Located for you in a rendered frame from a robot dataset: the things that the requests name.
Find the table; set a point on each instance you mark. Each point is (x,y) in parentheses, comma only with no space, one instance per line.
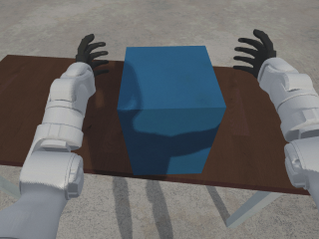
(247,151)

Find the robot right upper arm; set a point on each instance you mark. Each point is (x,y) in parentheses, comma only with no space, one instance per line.
(302,165)

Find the left robot hand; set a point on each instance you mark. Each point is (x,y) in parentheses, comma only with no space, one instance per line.
(84,54)

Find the robot left upper arm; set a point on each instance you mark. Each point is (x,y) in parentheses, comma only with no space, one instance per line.
(50,179)

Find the right robot hand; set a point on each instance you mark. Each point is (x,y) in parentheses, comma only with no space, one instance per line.
(264,52)

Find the carton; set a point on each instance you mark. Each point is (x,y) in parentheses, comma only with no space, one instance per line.
(170,107)

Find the right robot forearm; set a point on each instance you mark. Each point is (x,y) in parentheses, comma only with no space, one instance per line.
(293,96)

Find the left robot forearm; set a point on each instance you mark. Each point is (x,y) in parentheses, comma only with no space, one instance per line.
(61,128)

